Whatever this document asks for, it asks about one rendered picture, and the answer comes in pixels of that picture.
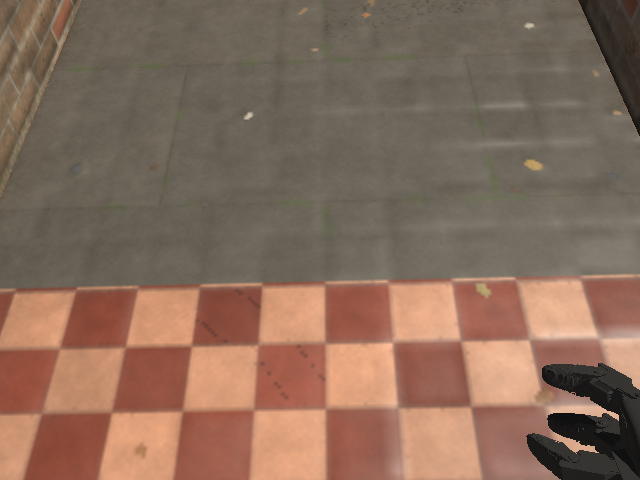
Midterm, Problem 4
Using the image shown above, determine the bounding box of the robot right hand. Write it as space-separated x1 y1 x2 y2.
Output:
526 363 640 480

